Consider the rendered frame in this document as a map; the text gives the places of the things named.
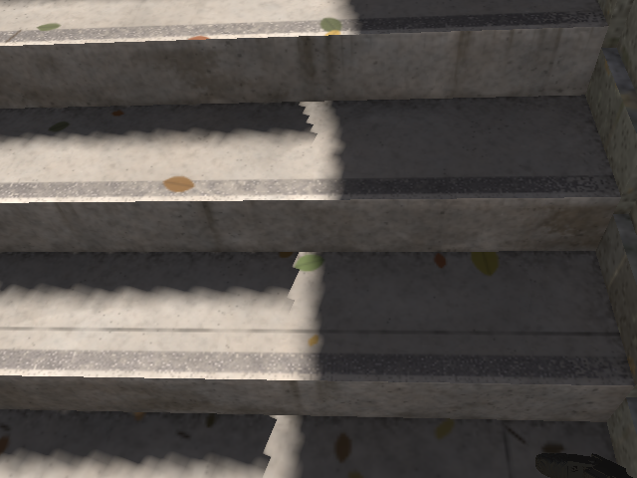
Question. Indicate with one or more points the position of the robot right hand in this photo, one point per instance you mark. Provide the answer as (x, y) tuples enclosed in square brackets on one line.
[(562, 465)]

